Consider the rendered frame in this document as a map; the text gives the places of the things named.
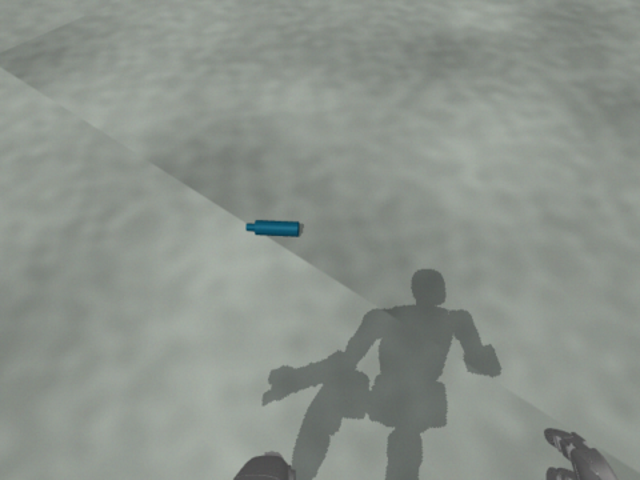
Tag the bottle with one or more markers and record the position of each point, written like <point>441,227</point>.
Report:
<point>274,228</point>

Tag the right robot hand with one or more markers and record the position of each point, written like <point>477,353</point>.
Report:
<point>588,463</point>

